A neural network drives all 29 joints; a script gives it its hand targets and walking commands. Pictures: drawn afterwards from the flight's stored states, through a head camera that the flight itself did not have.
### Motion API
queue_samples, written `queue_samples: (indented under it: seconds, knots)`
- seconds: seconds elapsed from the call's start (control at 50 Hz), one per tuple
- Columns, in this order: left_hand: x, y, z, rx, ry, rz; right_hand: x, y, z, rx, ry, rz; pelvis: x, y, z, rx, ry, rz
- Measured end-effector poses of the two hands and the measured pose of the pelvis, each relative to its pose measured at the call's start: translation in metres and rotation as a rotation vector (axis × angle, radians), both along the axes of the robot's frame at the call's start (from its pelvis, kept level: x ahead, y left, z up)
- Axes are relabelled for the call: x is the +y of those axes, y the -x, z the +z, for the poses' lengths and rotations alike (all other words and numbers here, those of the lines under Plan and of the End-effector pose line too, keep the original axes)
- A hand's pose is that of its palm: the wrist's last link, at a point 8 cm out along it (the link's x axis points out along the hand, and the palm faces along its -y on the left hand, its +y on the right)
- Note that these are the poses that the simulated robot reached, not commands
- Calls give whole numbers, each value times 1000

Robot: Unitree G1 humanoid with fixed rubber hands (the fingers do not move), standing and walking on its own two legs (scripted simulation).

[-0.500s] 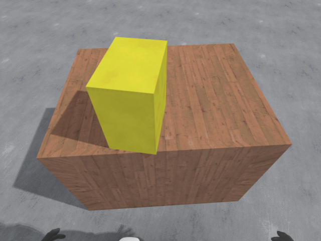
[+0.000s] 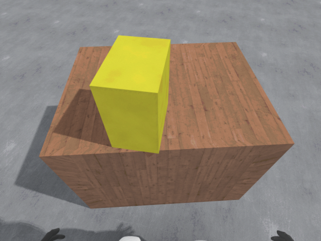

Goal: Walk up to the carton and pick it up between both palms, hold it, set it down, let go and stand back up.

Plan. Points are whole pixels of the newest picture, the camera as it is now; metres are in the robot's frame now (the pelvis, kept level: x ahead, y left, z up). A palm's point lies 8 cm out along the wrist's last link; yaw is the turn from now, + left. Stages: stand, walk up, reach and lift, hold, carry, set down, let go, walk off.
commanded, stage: walk up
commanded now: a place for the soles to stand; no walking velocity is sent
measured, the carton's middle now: (139, 96) +0.53 +0.08 +0.02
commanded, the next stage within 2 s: none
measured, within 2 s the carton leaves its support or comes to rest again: neither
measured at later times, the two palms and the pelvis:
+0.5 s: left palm out of the picture +0.09 +0.32 -0.09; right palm out of the picture +0.08 -0.30 -0.10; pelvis +0.00 +0.00 +0.00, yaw +0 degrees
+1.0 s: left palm out of the picture +0.09 +0.31 -0.09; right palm out of the picture +0.08 -0.31 -0.09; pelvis +0.00 +0.00 +0.00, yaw +0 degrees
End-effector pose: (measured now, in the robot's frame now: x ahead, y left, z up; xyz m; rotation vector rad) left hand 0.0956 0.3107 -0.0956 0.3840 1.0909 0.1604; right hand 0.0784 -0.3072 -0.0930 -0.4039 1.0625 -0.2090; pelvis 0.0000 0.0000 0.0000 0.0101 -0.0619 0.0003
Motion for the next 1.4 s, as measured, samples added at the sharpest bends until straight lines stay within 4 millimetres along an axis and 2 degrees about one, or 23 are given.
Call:
queue_samples:
  seconds: [0.38, 0.52, 0.68, 0.82, 0.98, 1.12, 1.28, 1.4]
  knots:
    - [-1, -1, 4, 3, -7, 3, -1, 1, -1, 11, -8, -4, -2, 0, 2, 1, -4, 1]
    - [5, 0, 3, 14, -9, 7, 4, -2, -2, 9, -11, 1, 2, -2, 2, 0, 1, 2]
    - [-1, 1, 2, 12, -1, 5, -2, 1, 0, 16, -3, -4, -2, -1, 3, 0, -5, 2]
    - [5, 0, 2, 23, -7, 9, 4, -2, -2, 13, -10, 1, 2, -3, 2, -1, 0, 2]
    - [-2, 0, 3, 18, -3, 6, -3, 0, 0, 20, -6, -4, -3, -2, 3, -1, -6, 2]
    - [5, -1, 3, 23, -10, 8, 4, -3, -3, 16, -13, 1, 2, -4, 2, -3, 0, 3]
    - [-4, -1, 3, 17, -3, 4, -5, 0, -1, 24, -6, -4, -5, -3, 3, -3, -7, 2]
    - [4, -1, 4, 28, -12, 9, 3, -4, -4, 21, -16, 2, 1, -6, 2, -1, -1, 3]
